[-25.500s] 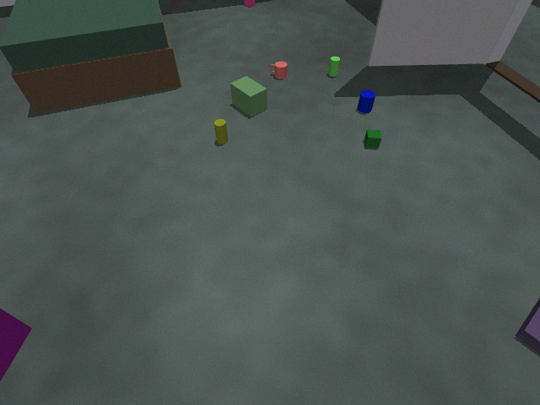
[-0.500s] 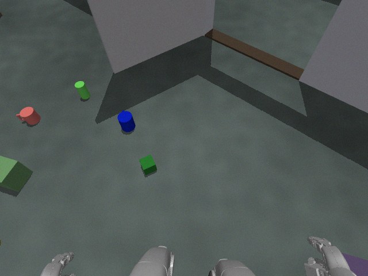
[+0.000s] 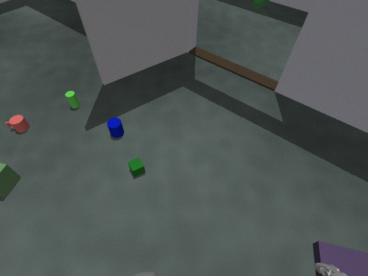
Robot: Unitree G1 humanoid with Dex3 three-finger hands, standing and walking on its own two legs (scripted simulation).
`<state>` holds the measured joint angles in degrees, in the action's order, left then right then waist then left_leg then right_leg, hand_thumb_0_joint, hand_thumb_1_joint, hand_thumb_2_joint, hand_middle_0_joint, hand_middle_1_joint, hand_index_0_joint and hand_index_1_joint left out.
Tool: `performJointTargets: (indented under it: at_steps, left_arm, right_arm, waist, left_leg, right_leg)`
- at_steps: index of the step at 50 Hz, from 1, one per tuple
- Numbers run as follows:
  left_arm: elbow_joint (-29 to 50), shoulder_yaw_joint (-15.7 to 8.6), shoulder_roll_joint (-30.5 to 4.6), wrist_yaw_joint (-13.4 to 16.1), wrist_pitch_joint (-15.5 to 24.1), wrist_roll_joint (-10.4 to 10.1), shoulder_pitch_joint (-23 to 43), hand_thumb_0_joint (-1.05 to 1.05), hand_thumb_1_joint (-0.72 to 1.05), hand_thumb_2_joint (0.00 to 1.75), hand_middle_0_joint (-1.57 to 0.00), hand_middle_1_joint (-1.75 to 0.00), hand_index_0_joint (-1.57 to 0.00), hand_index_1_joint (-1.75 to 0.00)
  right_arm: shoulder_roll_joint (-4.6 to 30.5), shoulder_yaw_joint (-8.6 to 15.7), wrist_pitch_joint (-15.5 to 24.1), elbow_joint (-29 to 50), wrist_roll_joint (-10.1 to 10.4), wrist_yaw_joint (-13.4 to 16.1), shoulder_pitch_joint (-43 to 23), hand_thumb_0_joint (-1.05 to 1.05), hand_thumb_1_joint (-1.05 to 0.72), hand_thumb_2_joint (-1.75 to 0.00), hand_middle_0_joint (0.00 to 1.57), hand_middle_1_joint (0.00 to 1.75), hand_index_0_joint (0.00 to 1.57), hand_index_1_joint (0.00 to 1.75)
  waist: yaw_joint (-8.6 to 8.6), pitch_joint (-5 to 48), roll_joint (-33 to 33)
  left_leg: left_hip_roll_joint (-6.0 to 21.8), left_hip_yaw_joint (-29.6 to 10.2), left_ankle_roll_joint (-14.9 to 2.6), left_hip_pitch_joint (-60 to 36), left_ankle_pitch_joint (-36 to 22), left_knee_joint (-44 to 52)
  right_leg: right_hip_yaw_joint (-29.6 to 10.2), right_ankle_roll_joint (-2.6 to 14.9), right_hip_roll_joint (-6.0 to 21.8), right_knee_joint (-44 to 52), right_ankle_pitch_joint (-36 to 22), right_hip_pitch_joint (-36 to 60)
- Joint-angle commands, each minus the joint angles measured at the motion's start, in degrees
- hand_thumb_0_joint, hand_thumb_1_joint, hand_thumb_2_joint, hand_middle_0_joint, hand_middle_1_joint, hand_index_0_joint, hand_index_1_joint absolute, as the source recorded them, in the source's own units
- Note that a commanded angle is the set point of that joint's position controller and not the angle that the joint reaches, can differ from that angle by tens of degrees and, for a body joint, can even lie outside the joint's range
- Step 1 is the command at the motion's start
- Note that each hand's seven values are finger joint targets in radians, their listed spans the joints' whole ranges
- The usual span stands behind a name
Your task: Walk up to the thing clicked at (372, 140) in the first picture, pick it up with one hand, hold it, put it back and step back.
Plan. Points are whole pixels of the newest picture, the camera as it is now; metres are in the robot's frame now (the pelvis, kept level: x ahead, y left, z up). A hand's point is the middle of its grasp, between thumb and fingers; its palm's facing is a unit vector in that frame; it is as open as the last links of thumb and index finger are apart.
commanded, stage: walk up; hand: left
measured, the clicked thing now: (136, 167) +0.78 +0.27 -0.72
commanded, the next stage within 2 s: stand in 0.92 s
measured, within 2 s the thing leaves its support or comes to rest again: neither
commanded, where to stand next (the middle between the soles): +0.41 +0.00 m, yaw +4 degrees
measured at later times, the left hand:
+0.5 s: hand out of the picture +0.10 +0.27 -0.14, palm faces +0.03 -0.93 -0.37, open 7.4 cm
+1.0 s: hand out of the picture +0.11 +0.26 -0.14, palm faces +0.06 -0.94 -0.34, open 7.4 cm
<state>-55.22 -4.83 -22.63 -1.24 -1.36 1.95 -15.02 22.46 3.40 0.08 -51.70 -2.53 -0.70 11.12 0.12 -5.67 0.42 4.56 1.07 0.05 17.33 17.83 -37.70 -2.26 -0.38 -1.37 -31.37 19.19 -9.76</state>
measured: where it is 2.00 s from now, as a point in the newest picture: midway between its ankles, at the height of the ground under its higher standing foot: outside the picture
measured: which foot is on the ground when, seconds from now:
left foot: down 0.00-1.00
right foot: down 0.00-1.00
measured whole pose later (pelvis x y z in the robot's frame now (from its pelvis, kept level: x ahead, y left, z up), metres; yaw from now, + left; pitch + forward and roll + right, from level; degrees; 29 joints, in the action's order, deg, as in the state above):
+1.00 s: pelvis +0.03 +0.00 +0.01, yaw +2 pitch -3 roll +0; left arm -62.3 -1.7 -20.7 0.1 0.1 0.0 -4.8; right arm 19.3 0.9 0.9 -61.2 -0.4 -0.3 3.4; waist 0.8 -4.2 -0.7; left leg 0.3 -1.6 0.3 9.5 14.2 -27.2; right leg 1.2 -1.3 1.4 -24.6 16.5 -4.6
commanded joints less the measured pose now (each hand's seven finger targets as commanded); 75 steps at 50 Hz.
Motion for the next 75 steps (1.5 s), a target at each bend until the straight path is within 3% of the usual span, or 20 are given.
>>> performJointTargets:
  at_steps: [1, 4, 9, 10, 11, 12, 13, 15, 17, 19, 20, 21, 23, 26, 29, 40, 45, 47, 64, 75]
  left_arm:
    - [6.01, -3.61, -18.67, 1.3, 3.92, 0.89, 3.98, 0.0, 0.9, 0.9, -0.2, -0.3, -0.2, -0.3]
    - [6.15, -2.54, -14.05, 1.62, 4.5, 0.15, 5.96, 0.0, 0.9, 0.9, -0.2, -0.3, -0.2, -0.3]
    - [5.82, -0.97, -11.93, 1.1, 3.4, -0.84, 7.81, 0.0, 0.9, 0.9, -0.2, -0.3, -0.2, -0.3]
    - [6.16, -0.17, -9.93, 0.97, 3.27, -1.08, 7.56, 0.0, 0.9, 0.9, -0.2, -0.3, -0.2, -0.3]
    - [5.8, 0.42, -7.49, 1.0, 2.94, -1.97, 7.49, 0.0, 0.9, 0.9, -0.2, -0.3, -0.2, -0.3]
    - [4.53, -0.52, -10.02, 1.55, 2.55, -1.88, 6.39, 0.0, 0.9, 0.9, -0.2, -0.3, -0.2, -0.3]
    - [3.9, -0.59, -10.62, 1.52, 2.64, -1.6, 5.57, 0.0, 0.9, 0.9, -0.2, -0.3, -0.2, -0.3]
    - [3.5, -0.58, -9.58, 1.29, 2.97, -1.41, 6.25, 0.0, 0.9, 0.9, -0.2, -0.3, -0.2, -0.3]
    - [1.07, -0.32, -8.35, 1.39, 3.83, -1.53, 2.63, 0.0, 0.9, 0.9, -0.2, -0.3, -0.2, -0.3]
    - [-0.08, -1.08, -10.84, 1.82, 4.58, -0.57, 2.17, 0.0, 0.9, 0.9, -0.2, -0.3, -0.2, -0.3]
    - [0.1, -1.5, -14.11, 1.85, 4.78, -0.49, 4.11, 0.0, 0.9, 0.9, -0.2, -0.3, -0.2, -0.3]
    - [1.44, -1.51, -15.61, 1.63, 4.63, -0.29, 8.04, 0.0, 0.9, 0.9, -0.2, -0.3, -0.2, -0.3]
    - [2.17, -0.77, -13.24, 1.52, 4.41, -0.73, 11.19, 0.0, 0.9, 0.9, -0.2, -0.3, -0.2, -0.3]
    - [1.26, -0.32, -10.73, 1.58, 4.15, -1.39, 11.85, 0.0, 0.9, 0.9, -0.2, -0.3, -0.2, -0.3]
    - [-0.04, -0.45, -10.89, 1.93, 4.15, -1.84, 10.38, 0.0, 0.9, 0.9, -0.2, -0.3, -0.2, -0.3]
    - [-1.19, -0.04, -10.95, 2.03, 3.41, -1.53, 12.48, 0.0, 0.9, 0.9, -0.2, -0.3, -0.2, -0.3]
    - [-2.05, -0.11, -10.58, 1.98, 3.3, -1.52, 12.67, 0.0, 0.9, 0.9, -0.2, -0.3, -0.2, -0.3]
    - [-3.28, 1.15, -9.38, 1.96, 3.18, -1.91, 13.03, 0.0, 0.9, 0.9, -0.2, -0.3, -0.2, -0.3]
    - [-6.82, 2.46, -9.41, 1.35, 3.43, -1.4, 12.38, 0.0, 0.9, 0.9, -0.2, -0.3, -0.2, -0.3]
    - [-6.66, 2.62, -9.64, 1.27, 3.46, -1.35, 10.68, 0.0, 0.9, 0.9, -0.2, -0.3, -0.2, -0.3]
  right_arm:
    - [9.78, 2.41, 1.03, 5.18, 1.23, 1.27, -5.54, 0.0, -0.9, -0.9, 0.2, 0.3, 0.2, 0.3]
    - [9.82, 2.28, 1.69, 2.94, 2.16, 0.82, -2.69, 0.0, -0.9, -0.9, 0.2, 0.3, 0.2, 0.3]
    - [8.29, 2.62, 2.82, -0.63, 1.23, 0.69, 1.46, 0.0, -0.9, -0.9, 0.2, 0.3, 0.2, 0.3]
    - [10.21, 3.35, 3.11, -1.22, 0.86, 1.03, 3.21, 0.0, -0.9, -0.9, 0.2, 0.3, 0.2, 0.3]
    - [13.01, 3.56, 3.36, -0.87, 0.84, 1.2, 1.9, 0.0, -0.9, -0.9, 0.2, 0.3, 0.2, 0.3]
    - [16.59, 4.18, 3.28, -0.69, 1.15, 0.9, 0.94, 0.0, -0.9, -0.9, 0.2, 0.3, 0.2, 0.3]
    - [15.62, 3.93, 3.28, -0.24, 0.92, 0.82, -1.27, 0.0, -0.9, -0.9, 0.2, 0.3, 0.2, 0.3]
    - [13.75, 3.03, 3.37, -0.12, 0.42, 0.94, -2.75, 0.0, -0.9, -0.9, 0.2, 0.3, 0.2, 0.3]
    - [12.52, 2.38, 3.0, -0.33, 1.19, 0.77, -5.93, 0.0, -0.9, -0.9, 0.2, 0.3, 0.2, 0.3]
    - [8.84, 1.03, 2.48, 0.12, 2.31, 0.77, -6.54, 0.0, -0.9, -0.9, 0.2, 0.3, 0.2, 0.3]
    - [7.41, 0.88, 2.19, -0.07, 2.51, 0.78, -5.99, 0.0, -0.9, -0.9, 0.2, 0.3, 0.2, 0.3]
    - [7.59, 0.96, 2.08, -1.01, 2.17, 1.03, -4.65, 0.0, -0.9, -0.9, 0.2, 0.3, 0.2, 0.3]
    - [8.3, 1.01, 2.47, -2.84, 1.63, 0.91, -3.78, 0.0, -0.9, -0.9, 0.2, 0.3, 0.2, 0.3]
    - [9.31, 1.03, 3.17, -4.05, 1.58, 0.68, -3.85, 0.0, -0.9, -0.9, 0.2, 0.3, 0.2, 0.3]
    - [9.17, 0.54, 3.2, -4.35, 2.09, 1.04, -4.55, 0.0, -0.9, -0.9, 0.2, 0.3, 0.2, 0.3]
    - [9.28, 0.61, 2.28, -5.13, 1.81, 1.39, -8.31, 0.0, -0.9, -0.9, 0.2, 0.3, 0.2, 0.3]
    - [9.27, 0.58, 2.24, -5.42, 1.87, 1.34, -9.29, 0.0, -0.9, -0.9, 0.2, 0.3, 0.2, 0.3]
    - [9.16, 0.08, 2.08, -5.76, 2.18, 1.57, -9.18, 0.0, -0.9, -0.9, 0.2, 0.3, 0.2, 0.3]
    - [9.09, -0.79, 1.76, -9.27, 1.97, 0.62, -10.11, 0.0, -0.9, -0.9, 0.2, 0.3, 0.2, 0.3]
    - [9.39, -0.78, 1.81, -10.22, 1.83, 0.6, -7.97, 0.0, -0.9, -0.9, 0.2, 0.3, 0.2, 0.3]
  waist:
    - [2.36, 0.35, -9.11]
    - [0.61, -0.06, -8.51]
    - [-1.73, 3.65, -8.78]
    - [-2.38, 5.77, -4.25]
    - [-1.38, 6.1, 4.53]
    - [-0.7, 5.64, 6.96]
    - [0.07, 4.01, 5.54]
    - [0.39, 1.91, 7.12]
    - [2.77, 3.97, 8.9]
    - [3.19, 6.94, 1.89]
    - [1.71, 5.22, -3.56]
    - [0.04, 3.58, -4.97]
    - [-0.74, 2.79, -4.26]
    - [-0.01, 5.76, -4.24]
    - [0.93, 10.08, -3.26]
    - [0.77, 8.55, 0.59]
    - [0.9, 9.38, 0.6]
    - [-0.36, 9.43, 1.5]
    - [-0.12, 4.19, -0.34]
    - [-0.14, 4.83, -0.7]
  left_leg:
    - [-3.65, -5.87, 0.19, 8.04, 15.04, -11.07]
    - [-2.64, -6.5, -0.09, 8.8, 9.4, -7.3]
    - [-5.35, -1.0, -0.52, -10.09, -5.03, 14.14]
    - [-0.99, -7.42, -1.85, -15.4, -7.99, 15.27]
    - [7.73, -20.77, -6.14, -13.34, -1.98, 20.1]
    - [13.47, -26.52, -11.89, -6.98, 6.56, 22.2]
    - [13.58, -26.34, -12.74, -4.36, 7.84, 22.84]
    - [10.14, -21.27, -9.95, -4.67, 2.1, 21.12]
    - [6.72, -14.01, -6.65, -2.26, -7.58, 16.42]
    - [1.64, -8.36, -1.9, 2.86, -13.37, 7.59]
    - [-3.0, -5.03, -0.42, 5.34, -3.96, 4.92]
    - [-3.54, -2.99, -0.03, 1.61, 3.58, 5.16]
    - [-2.74, -3.75, -0.43, -1.77, -1.89, 8.62]
    - [1.03, -7.38, -2.68, -7.09, -20.73, 11.04]
    - [1.3, -6.11, -3.3, -8.38, -32.03, 8.65]
    - [0.95, -6.58, -3.22, -5.74, -22.44, 10.79]
    - [1.51, -6.94, -3.53, -8.18, -24.73, 11.27]
    - [2.58, -7.42, -2.09, -12.78, -32.75, 13.66]
    - [1.93, -8.04, -0.91, -9.34, -7.11, 23.61]
    - [2.06, -8.29, -0.99, -9.1, -6.51, 23.5]
  right_leg:
    - [-29.73, 14.34, 21.97, 17.04, 10.13, -5.04]
    - [-17.67, 11.56, 16.68, 14.14, -1.63, -0.78]
    - [-5.64, 6.17, 10.53, 4.4, -15.78, -6.45]
    - [-3.61, 4.01, 8.13, -0.07, -13.69, -10.19]
    - [0.7, 1.57, 2.12, -5.73, 0.35, -13.18]
    - [1.62, 1.95, 2.08, -10.38, 11.33, -9.41]
    - [0.31, 2.13, 2.93, -12.26, 11.98, -8.5]
    - [-0.28, 2.69, 3.97, -7.96, 11.46, -9.9]
    - [2.02, 2.44, 3.3, 5.67, -0.24, -1.08]
    - [-6.6, 3.65, 7.6, 11.45, -8.74, 7.67]
    - [-13.5, 6.29, 12.55, 13.97, -3.48, 5.61]
    - [-15.1, 9.3, 16.65, 13.35, -1.53, 0.33]
    - [-9.84, 7.83, 14.29, 11.08, -6.66, -1.54]
    - [-1.14, 2.87, 7.28, 7.12, -15.59, -0.38]
    - [-0.6, 2.17, 7.39, 5.14, -25.88, 5.88]
    - [-0.63, 3.06, 7.93, 6.47, -18.87, 6.42]
    - [0.47, 2.53, 7.45, 6.61, -20.47, 6.16]
    - [-1.1, 1.87, 8.47, 9.02, -28.0, 5.36]
    - [-2.02, 1.0, 8.33, 17.88, -6.0, 2.79]
    - [-2.47, 1.2, 8.39, 17.12, -5.51, 1.63]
